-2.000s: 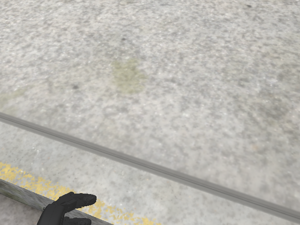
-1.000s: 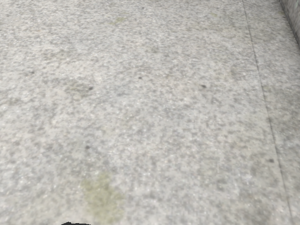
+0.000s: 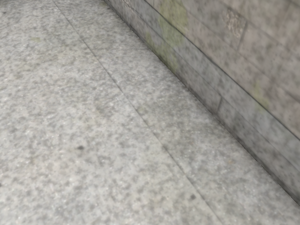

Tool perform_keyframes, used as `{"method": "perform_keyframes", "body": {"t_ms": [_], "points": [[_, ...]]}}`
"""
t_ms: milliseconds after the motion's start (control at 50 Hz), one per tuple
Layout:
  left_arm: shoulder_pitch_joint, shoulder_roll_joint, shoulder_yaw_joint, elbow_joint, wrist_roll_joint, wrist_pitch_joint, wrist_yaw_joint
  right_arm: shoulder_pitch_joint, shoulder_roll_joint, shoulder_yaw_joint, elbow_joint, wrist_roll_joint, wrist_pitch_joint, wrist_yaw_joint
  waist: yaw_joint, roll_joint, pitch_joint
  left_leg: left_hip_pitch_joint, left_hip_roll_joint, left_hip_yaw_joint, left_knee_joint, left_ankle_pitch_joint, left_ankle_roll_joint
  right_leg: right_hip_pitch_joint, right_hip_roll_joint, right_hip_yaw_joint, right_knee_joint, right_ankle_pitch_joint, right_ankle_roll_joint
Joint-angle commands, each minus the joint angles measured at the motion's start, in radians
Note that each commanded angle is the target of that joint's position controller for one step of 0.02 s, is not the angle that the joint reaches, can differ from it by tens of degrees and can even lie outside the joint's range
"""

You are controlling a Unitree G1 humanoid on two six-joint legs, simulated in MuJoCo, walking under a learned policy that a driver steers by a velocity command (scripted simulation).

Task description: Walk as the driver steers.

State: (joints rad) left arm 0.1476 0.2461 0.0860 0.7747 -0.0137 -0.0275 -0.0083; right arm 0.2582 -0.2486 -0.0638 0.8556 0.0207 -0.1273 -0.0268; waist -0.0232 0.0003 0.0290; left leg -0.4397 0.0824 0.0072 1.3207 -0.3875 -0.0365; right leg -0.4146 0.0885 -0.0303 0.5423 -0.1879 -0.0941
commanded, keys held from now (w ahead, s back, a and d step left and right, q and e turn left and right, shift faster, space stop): w+q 0.44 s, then q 0.56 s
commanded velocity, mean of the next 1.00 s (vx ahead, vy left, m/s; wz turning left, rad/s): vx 0.33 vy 0.00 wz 0.37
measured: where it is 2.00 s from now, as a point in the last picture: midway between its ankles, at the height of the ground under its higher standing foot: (110, 224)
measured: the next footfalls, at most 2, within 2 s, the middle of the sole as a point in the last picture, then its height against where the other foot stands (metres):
left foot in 0.38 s outside the picture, level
right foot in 0.86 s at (135, 187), level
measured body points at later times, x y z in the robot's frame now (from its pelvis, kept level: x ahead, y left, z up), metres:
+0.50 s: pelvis +0.28 +0.10 +0.00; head +0.32 +0.12 +0.44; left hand +0.35 +0.39 -0.12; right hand +0.47 -0.13 -0.10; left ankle +0.34 +0.18 -0.73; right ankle +0.17 -0.07 -0.62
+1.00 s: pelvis +0.44 +0.11 +0.00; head +0.48 +0.12 +0.45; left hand +0.50 +0.43 -0.07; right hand +0.72 -0.06 -0.10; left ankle +0.33 +0.19 -0.64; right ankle +0.57 +0.05 -0.73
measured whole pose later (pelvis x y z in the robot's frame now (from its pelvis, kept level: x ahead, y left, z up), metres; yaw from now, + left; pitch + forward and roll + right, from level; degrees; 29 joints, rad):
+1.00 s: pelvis +0.44 +0.11 +0.00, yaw +29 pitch +3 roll +0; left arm 0.07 0.22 0.06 0.65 0.02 -0.04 0.04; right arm 0.17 -0.31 -0.09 0.63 0.02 0.04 -0.03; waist -0.01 0.03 0.02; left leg -0.53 -0.09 -0.09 1.23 -0.53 -0.06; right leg -0.45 0.01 0.02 0.51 -0.12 -0.01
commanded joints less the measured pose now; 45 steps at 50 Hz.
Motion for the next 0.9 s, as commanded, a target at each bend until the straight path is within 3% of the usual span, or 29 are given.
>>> {"method": "perform_keyframes", "body": {"t_ms": [20, 60, 100, 180, 220, 280, 340, 360, 380, 400, 420, 440, 460, 480, 500, 540, 600, 680, 760, 800, 840, 860, 880, 900], "points": [[-0.016, 0.047, 0.004, -0.071, 0.014, -0.035, 0.010, 0.006, -0.099, -0.026, -0.093, -0.007, 0.001, -0.002, -0.017, 0.007, -0.143, -0.253, 0.084, -0.072, -0.044, 0.052, 0.004, 0.255, -0.305, 0.351, -0.268, 0.243, -0.212], [0.003, 0.075, 0.008, -0.054, 0.015, -0.049, 0.013, -0.014, -0.063, -0.016, -0.113, -0.009, 0.026, 0.000, -0.032, -0.015, -0.097, -0.250, 0.098, -0.067, -0.139, 0.076, -0.002, 0.152, -0.303, 0.290, -0.313, 0.248, -0.206], [0.042, 0.115, 0.019, -0.036, 0.015, -0.058, 0.022, -0.072, -0.042, -0.003, -0.133, -0.021, 0.036, -0.001, -0.015, -0.027, -0.071, -0.252, 0.096, -0.059, -0.258, 0.214, 0.000, 0.111, -0.283, 0.209, -0.341, 0.277, -0.187], [0.087, 0.138, 0.021, -0.015, 0.015, -0.066, 0.023, -0.176, -0.048, 0.005, -0.150, -0.015, 0.037, 0.017, 0.039, -0.044, -0.049, -0.218, 0.060, -0.033, -0.518, 0.451, 0.028, 0.161, -0.246, 0.087, -0.343, 0.268, -0.121], [0.117, 0.146, 0.023, -0.003, 0.014, -0.067, 0.020, -0.231, -0.052, 0.006, -0.166, -0.003, 0.038, 0.029, 0.070, -0.049, -0.036, -0.234, 0.043, -0.028, -0.588, 0.463, 0.038, 0.238, -0.272, 0.076, -0.333, 0.239, -0.105], [0.147, 0.157, 0.030, 0.009, 0.014, -0.055, 0.023, -0.299, -0.062, 0.006, -0.200, -0.003, 0.041, 0.052, 0.096, -0.056, -0.007, -0.303, 0.023, -0.022, -0.653, 0.380, 0.066, 0.384, -0.324, 0.073, -0.281, 0.269, -0.083], [0.122, 0.175, 0.038, 0.001, -0.003, -0.040, 0.035, -0.263, -0.080, -0.004, -0.214, -0.007, 0.046, 0.070, 0.062, -0.087, -0.035, -0.216, -0.041, 0.046, -0.702, 0.225, 0.120, 0.460, -0.338, 0.033, -0.154, 0.553, -0.042], [0.097, 0.185, 0.041, -0.007, -0.007, -0.034, 0.040, -0.180, -0.101, -0.018, -0.197, -0.013, 0.048, 0.071, 0.011, -0.088, -0.084, -0.084, -0.086, 0.088, -0.744, 0.231, 0.141, 0.449, -0.314, -0.005, -0.046, 0.692, -0.017], [0.096, 0.168, 0.034, -0.014, -0.001, -0.032, 0.046, -0.031, -0.152, -0.045, -0.153, -0.016, 0.049, 0.068, -0.053, -0.061, -0.160, 0.131, -0.127, 0.089, -0.769, 0.283, 0.170, 0.385, -0.265, -0.052, 0.150, 0.736, 0.013], [0.105, 0.128, 0.017, -0.041, 0.026, -0.041, 0.052, 0.137, -0.246, -0.073, -0.132, -0.014, 0.052, 0.055, -0.106, 0.069, -0.267, 0.427, 0.049, -0.173, -0.749, 0.399, 0.241, 0.137, -0.214, -0.097, 0.493, 0.439, 0.065], [0.208, 0.026, -0.016, -0.079, 0.036, -0.072, 0.033, 0.135, -0.295, -0.076, -0.136, -0.005, 0.043, 0.064, -0.017, 0.326, -0.389, 0.759, 0.235, -0.724, -0.908, 0.190, 0.432, -0.280, -0.011, 0.022, 0.793, -0.340, 0.122], [0.127, 0.118, -0.001, -0.073, 0.008, -0.102, 0.017, 0.171, -0.216, -0.059, -0.157, -0.005, 0.051, 0.058, -0.093, 0.224, -0.421, 0.820, 0.226, -0.782, -0.996, 0.045, 0.400, -0.397, -0.057, 0.154, 0.876, -0.325, 0.100], [0.041, 0.143, 0.005, -0.100, -0.019, -0.117, 0.013, 0.100, -0.184, -0.052, -0.175, -0.015, 0.054, 0.047, -0.098, 0.176, -0.289, 0.717, 0.209, -0.647, -0.994, 0.173, 0.365, -0.456, -0.093, 0.137, 0.877, -0.242, 0.091], [-0.002, 0.121, -0.004, -0.115, -0.003, -0.119, 0.020, 0.029, -0.173, -0.047, -0.198, -0.022, 0.057, 0.043, -0.064, 0.049, -0.224, 0.566, 0.182, -0.543, -0.980, 0.365, 0.349, -0.416, -0.129, 0.128, 0.832, -0.185, 0.089], [-0.023, 0.128, 0.004, -0.126, 0.021, -0.113, 0.030, -0.026, -0.153, -0.041, -0.213, -0.026, 0.059, 0.042, -0.025, -0.001, -0.167, 0.416, 0.156, -0.449, -0.976, 0.580, 0.339, -0.350, -0.153, 0.119, 0.771, -0.168, 0.099], [0.005, 0.124, 0.011, -0.144, 0.028, -0.085, 0.039, -0.057, -0.125, -0.033, -0.228, -0.029, 0.060, 0.037, 0.033, 0.021, -0.152, 0.282, 0.114, -0.359, -0.986, 0.786, 0.329, -0.257, -0.168, 0.120, 0.701, -0.178, 0.115], [0.006, 0.088, 0.001, -0.147, 0.032, -0.059, 0.054, -0.048, -0.156, -0.046, -0.223, -0.021, 0.062, 0.021, 0.052, 0.032, -0.149, 0.215, 0.066, -0.271, -0.972, 0.950, 0.306, -0.254, -0.140, 0.094, 0.539, -0.110, 0.147], [-0.094, 0.059, -0.014, -0.162, 0.027, -0.050, 0.051, -0.027, -0.167, -0.058, -0.216, 0.005, 0.102, -0.008, 0.018, 0.083, -0.191, 0.198, -0.003, -0.234, -0.922, 0.846, 0.229, -0.179, -0.082, 0.088, 0.276, 0.109, 0.166], [-0.186, 0.075, -0.011, -0.182, 0.018, -0.049, 0.034, -0.004, -0.156, -0.062, -0.223, 0.001, 0.136, -0.022, -0.019, 0.112, -0.184, 0.254, 0.007, -0.338, -0.862, 0.687, 0.211, -0.161, -0.046, 0.118, 0.122, 0.121, 0.163], [-0.180, 0.094, -0.002, -0.184, 0.019, -0.056, 0.027, -0.020, -0.151, -0.064, -0.239, 0.000, 0.140, -0.021, -0.010, 0.127, -0.170, 0.284, 0.011, -0.410, -0.822, 0.615, 0.209, -0.133, -0.039, 0.141, 0.045, 0.078, 0.144], [-0.113, 0.105, 0.008, -0.169, 0.022, -0.072, 0.024, -0.078, -0.142, -0.061, -0.265, 0.005, 0.136, -0.018, 0.044, 0.136, -0.160, 0.253, -0.031, -0.430, -0.753, 0.536, 0.178, 0.015, -0.047, 0.132, -0.126, 0.194, 0.107], [-0.056, 0.146, 0.021, -0.161, 0.035, -0.077, 0.031, -0.086, -0.106, -0.050, -0.288, -0.007, 0.129, -0.015, 0.056, 0.087, -0.209, 0.158, -0.088, -0.388, -0.630, 0.428, 0.139, 0.205, -0.152, 0.190, -0.125, 0.393, 0.061], [-0.007, 0.191, 0.029, -0.166, 0.052, -0.067, 0.044, -0.021, -0.044, -0.032, -0.298, -0.027, 0.121, -0.011, 0.030, -0.115, -0.271, -0.044, -0.212, -0.252, -0.388, -0.059, 0.076, 0.439, -0.368, 0.373, -0.066, 0.861, -0.058], [0.053, 0.180, 0.029, -0.144, 0.060, -0.052, 0.043, 0.088, -0.094, -0.034, -0.305, -0.008, 0.118, -0.003, -0.005, -0.359, -0.380, -0.203, -0.235, -0.190, -0.170, -0.369, 0.021, 0.553, -0.586, 0.663, -0.103, 0.887, -0.251]]}}
Over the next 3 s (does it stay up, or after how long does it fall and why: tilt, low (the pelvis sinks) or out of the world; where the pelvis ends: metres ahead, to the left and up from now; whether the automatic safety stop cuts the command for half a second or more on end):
stays up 0.71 0.45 0.00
